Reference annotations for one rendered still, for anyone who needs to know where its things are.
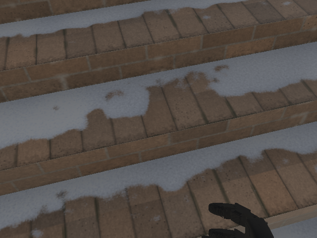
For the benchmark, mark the robot right hand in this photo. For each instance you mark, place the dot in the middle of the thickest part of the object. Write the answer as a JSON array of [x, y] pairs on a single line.
[[255, 227]]

